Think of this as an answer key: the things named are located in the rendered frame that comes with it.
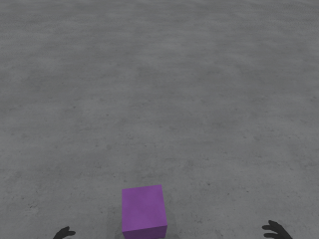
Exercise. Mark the robot right hand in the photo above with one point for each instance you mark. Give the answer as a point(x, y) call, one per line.
point(274, 226)

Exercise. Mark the robot left hand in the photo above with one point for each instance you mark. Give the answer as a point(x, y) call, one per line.
point(64, 232)

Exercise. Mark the carton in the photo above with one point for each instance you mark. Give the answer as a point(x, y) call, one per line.
point(143, 212)

